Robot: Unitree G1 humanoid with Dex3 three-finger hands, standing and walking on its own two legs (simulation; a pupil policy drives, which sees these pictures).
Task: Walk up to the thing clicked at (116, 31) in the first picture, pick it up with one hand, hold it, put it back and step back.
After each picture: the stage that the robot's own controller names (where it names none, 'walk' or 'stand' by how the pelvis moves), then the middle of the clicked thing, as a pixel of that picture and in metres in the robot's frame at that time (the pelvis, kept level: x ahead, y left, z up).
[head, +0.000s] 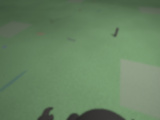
stand; (116, 32) +2.17 -0.65 -0.65
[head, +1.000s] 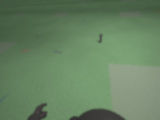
walk; (100, 38) +2.10 -0.13 -0.62
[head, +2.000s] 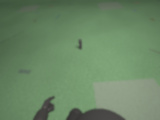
walk; (80, 44) +1.45 +0.28 -0.63
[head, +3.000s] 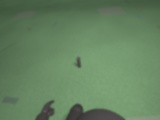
walk; (78, 62) +0.97 +0.26 -0.65
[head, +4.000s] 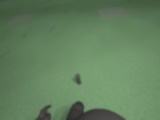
walk; (78, 79) +0.61 +0.25 -0.65
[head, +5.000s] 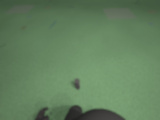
stand; (77, 84) +0.50 +0.19 -0.63
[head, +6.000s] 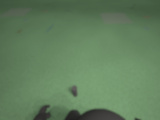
stand; (74, 91) +0.43 +0.19 -0.64
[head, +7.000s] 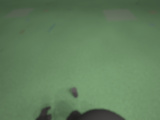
walk; (75, 92) +0.39 +0.22 -0.65
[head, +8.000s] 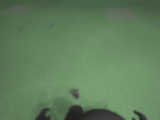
stand; (76, 94) +0.36 +0.18 -0.64
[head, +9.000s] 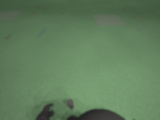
stand; (71, 104) +0.28 +0.20 -0.66
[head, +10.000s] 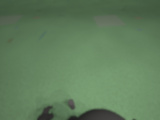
stand; (72, 104) +0.28 +0.21 -0.66
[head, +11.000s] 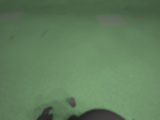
stand; (72, 102) +0.30 +0.20 -0.66
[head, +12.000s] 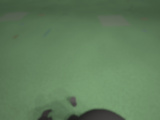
stand; (73, 102) +0.31 +0.19 -0.66
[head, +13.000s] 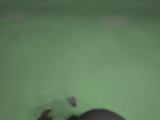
stand; (73, 102) +0.31 +0.19 -0.66
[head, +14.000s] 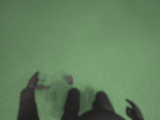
go down; (70, 80) +0.35 +0.19 -0.49
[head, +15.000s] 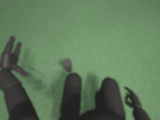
go down; (68, 66) +0.40 +0.22 -0.28
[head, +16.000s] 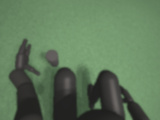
close in; (53, 60) +0.39 +0.25 -0.19
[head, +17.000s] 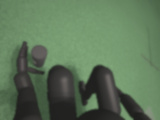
close; (39, 58) +0.38 +0.26 -0.15
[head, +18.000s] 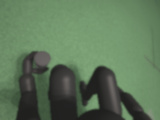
lift; (41, 63) +0.34 +0.26 -0.15
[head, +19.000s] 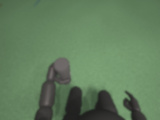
lift; (64, 73) +0.30 +0.18 +0.03
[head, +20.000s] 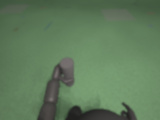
hold; (68, 74) +0.30 +0.16 +0.06
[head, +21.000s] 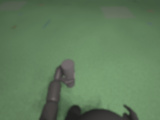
hold; (69, 75) +0.31 +0.15 +0.02
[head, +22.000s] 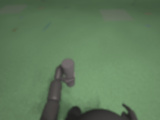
crouch; (69, 74) +0.32 +0.15 +0.03
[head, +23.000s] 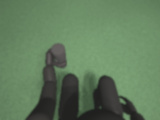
crouch; (60, 58) +0.41 +0.20 -0.06
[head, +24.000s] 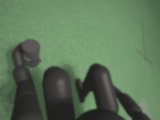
lower; (32, 56) +0.40 +0.27 -0.16
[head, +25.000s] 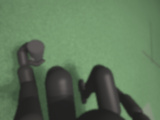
lower; (36, 55) +0.39 +0.27 -0.16
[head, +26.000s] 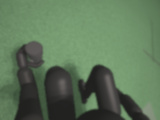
lower; (35, 57) +0.38 +0.27 -0.16
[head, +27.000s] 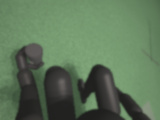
lower; (35, 58) +0.38 +0.27 -0.16
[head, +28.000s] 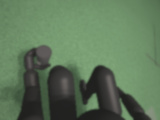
open; (43, 60) +0.37 +0.25 -0.16
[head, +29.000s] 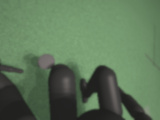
stand; (44, 62) +0.33 +0.24 -0.16
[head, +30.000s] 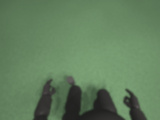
walk; (71, 81) +0.34 +0.19 -0.46
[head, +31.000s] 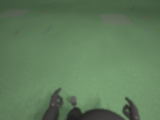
stand; (73, 101) +0.31 +0.17 -0.60
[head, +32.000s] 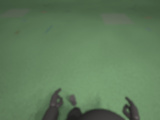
stand; (73, 100) +0.32 +0.18 -0.60
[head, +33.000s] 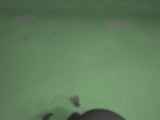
stand; (76, 101) +0.34 +0.17 -0.65
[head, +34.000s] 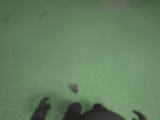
walk; (75, 89) +0.36 +0.13 -0.64
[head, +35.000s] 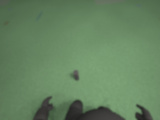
walk; (76, 75) +0.54 +0.19 -0.63
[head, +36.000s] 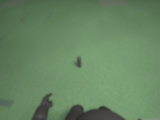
walk; (79, 62) +0.82 +0.20 -0.63
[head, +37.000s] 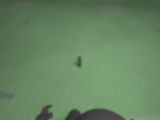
stand; (79, 62) +0.93 +0.19 -0.65
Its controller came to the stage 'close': yes
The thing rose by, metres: 0.68
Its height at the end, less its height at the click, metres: +0.00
